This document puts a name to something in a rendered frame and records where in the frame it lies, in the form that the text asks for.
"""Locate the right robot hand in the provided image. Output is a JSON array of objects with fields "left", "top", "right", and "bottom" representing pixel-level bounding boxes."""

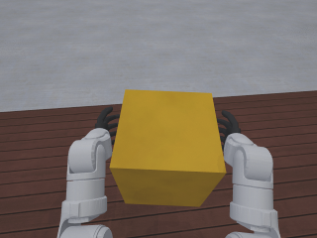
[{"left": 216, "top": 110, "right": 241, "bottom": 151}]

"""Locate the robot left upper arm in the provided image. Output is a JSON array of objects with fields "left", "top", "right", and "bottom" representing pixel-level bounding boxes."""
[{"left": 60, "top": 224, "right": 113, "bottom": 238}]

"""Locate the carton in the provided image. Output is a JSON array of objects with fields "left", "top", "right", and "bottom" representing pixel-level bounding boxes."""
[{"left": 109, "top": 89, "right": 227, "bottom": 207}]

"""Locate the left robot hand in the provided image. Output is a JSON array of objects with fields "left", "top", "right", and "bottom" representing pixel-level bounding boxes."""
[{"left": 94, "top": 106, "right": 121, "bottom": 145}]

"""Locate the robot right forearm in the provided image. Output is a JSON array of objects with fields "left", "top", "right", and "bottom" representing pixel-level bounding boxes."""
[{"left": 223, "top": 133, "right": 281, "bottom": 238}]

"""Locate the robot left forearm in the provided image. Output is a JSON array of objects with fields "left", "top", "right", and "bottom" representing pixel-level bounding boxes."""
[{"left": 56, "top": 128, "right": 113, "bottom": 238}]

